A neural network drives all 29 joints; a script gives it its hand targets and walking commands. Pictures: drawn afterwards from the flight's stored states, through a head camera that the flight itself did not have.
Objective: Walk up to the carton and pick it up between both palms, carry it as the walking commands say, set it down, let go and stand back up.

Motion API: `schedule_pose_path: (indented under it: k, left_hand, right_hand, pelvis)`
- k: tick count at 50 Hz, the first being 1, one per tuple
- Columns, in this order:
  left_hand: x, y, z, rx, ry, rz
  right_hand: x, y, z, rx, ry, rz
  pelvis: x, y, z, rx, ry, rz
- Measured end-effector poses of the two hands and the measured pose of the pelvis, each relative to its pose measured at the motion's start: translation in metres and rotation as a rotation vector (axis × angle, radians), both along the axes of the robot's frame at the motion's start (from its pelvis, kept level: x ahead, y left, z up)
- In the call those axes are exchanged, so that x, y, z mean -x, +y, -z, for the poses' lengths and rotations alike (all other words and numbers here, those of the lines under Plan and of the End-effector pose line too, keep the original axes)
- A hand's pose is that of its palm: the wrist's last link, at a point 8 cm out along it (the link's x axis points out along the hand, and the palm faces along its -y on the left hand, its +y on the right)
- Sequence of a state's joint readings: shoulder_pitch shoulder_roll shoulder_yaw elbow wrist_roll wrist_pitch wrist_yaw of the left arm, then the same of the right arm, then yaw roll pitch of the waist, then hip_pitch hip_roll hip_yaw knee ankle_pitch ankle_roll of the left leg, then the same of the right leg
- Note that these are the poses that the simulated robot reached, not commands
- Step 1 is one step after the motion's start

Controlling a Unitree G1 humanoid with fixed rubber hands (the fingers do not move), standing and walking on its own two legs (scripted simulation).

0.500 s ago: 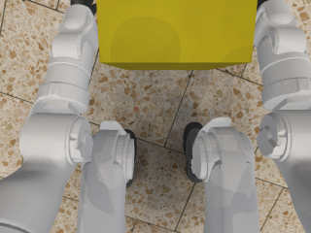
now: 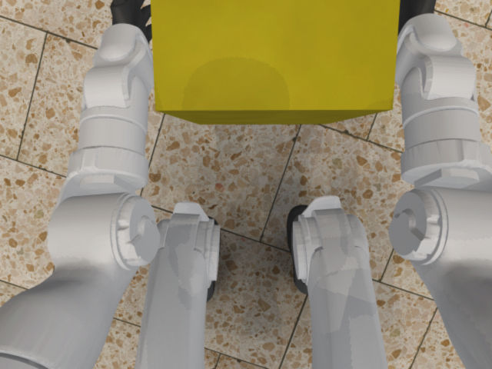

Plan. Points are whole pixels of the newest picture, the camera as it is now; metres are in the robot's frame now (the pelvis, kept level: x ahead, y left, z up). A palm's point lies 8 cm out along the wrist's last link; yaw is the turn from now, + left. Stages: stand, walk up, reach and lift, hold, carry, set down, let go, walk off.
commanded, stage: reach and lift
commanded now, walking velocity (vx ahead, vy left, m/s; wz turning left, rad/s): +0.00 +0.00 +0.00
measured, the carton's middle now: (266, 46) +0.54 -0.04 -0.18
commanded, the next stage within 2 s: none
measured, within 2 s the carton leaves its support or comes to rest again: neither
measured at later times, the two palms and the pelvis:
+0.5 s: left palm (103, 14) +0.53 +0.13 -0.04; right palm (447, 8) +0.51 -0.21 -0.04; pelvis +0.00 +0.00 +0.05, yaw +0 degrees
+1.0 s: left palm out of the picture +0.52 +0.13 +0.03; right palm out of the picture +0.50 -0.21 +0.03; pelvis +0.01 +0.00 +0.10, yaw -1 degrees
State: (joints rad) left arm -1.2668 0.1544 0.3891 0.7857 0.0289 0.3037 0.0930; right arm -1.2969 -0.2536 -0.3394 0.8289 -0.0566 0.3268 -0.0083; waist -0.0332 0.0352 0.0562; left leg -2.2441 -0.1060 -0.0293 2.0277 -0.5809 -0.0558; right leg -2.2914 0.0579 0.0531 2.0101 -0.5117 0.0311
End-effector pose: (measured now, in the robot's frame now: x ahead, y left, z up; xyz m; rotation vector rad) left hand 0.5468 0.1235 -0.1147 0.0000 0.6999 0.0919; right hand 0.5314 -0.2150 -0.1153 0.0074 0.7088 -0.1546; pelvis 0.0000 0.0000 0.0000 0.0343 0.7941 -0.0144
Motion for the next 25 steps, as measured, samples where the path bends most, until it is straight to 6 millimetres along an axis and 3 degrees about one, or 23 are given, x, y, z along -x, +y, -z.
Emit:
schedule_pose_path:
  k: [11,25]
  left_hand:
    - [0.003,0.002,-0.024,0.009,-0.009,-0.004]
    - [0.014,0.001,-0.073,0.015,-0.001,-0.003]
  right_hand:
    - [0.004,0.002,-0.023,-0.004,-0.010,0.004]
    - [0.017,0.001,-0.071,-0.020,-0.002,0.019]
  pelvis:
    - [-0.004,-0.001,-0.017,0.001,0.029,0.000]
    - [-0.002,-0.001,-0.049,0.001,0.021,0.006]
